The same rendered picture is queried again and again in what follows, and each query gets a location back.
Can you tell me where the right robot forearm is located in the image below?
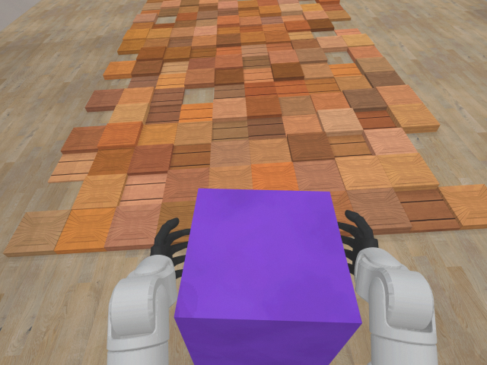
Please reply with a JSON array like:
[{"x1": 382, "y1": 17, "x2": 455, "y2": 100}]
[{"x1": 354, "y1": 247, "x2": 438, "y2": 365}]

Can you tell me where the robot left hand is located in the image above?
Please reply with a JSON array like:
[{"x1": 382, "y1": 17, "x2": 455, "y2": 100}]
[{"x1": 150, "y1": 217, "x2": 190, "y2": 279}]

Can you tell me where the robot right hand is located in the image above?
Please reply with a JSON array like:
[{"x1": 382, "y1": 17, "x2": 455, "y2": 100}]
[{"x1": 337, "y1": 210, "x2": 379, "y2": 274}]

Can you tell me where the carton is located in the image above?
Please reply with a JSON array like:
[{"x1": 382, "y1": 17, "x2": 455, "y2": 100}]
[{"x1": 174, "y1": 189, "x2": 362, "y2": 365}]

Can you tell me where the left robot forearm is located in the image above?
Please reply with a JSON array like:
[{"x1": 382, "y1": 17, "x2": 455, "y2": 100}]
[{"x1": 107, "y1": 255, "x2": 177, "y2": 365}]

